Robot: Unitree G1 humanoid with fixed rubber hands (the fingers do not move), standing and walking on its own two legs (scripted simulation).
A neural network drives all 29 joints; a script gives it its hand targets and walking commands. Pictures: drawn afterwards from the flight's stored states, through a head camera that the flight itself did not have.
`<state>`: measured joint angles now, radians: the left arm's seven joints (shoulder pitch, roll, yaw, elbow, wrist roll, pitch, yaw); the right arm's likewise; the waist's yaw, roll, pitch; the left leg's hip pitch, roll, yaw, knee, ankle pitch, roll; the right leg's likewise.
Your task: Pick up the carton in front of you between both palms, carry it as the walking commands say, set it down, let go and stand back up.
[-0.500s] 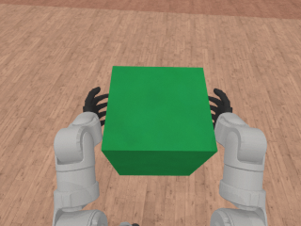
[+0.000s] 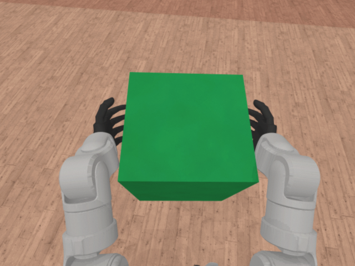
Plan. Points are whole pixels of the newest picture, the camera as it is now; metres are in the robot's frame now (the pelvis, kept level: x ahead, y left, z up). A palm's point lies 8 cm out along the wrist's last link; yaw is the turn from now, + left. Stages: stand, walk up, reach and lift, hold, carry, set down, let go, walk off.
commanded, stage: carry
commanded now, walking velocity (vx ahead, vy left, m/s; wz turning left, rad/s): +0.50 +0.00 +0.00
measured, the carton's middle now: (183, 147) +0.37 +0.01 +0.08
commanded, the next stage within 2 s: none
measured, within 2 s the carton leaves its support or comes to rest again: neither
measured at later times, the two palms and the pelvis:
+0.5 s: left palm (133, 46) +0.65 +0.15 +0.16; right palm (243, 52) +0.63 -0.15 +0.16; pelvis +0.30 +0.01 +0.02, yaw -2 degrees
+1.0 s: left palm (150, 1) +0.91 +0.13 +0.19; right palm (236, 2) +0.92 -0.17 +0.18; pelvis +0.58 -0.03 +0.06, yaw -1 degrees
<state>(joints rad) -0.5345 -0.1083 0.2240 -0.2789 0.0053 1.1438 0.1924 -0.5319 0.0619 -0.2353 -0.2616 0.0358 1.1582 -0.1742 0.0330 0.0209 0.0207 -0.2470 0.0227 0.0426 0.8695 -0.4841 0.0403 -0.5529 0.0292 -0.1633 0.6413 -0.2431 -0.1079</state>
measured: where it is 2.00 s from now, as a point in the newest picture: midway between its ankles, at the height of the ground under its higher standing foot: (186, 116)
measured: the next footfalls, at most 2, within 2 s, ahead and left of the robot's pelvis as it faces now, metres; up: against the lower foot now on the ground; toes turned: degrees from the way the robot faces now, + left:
left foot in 0.46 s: +0.45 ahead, +0.10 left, +0.02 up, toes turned +6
right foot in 0.84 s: +0.66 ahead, -0.13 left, +0.04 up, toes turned -7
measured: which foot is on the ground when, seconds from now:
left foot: up 0.00-0.44, down 0.46-0.88, up 0.90-1.00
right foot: down 0.00-0.48, up 0.50-0.82, down 0.84-1.00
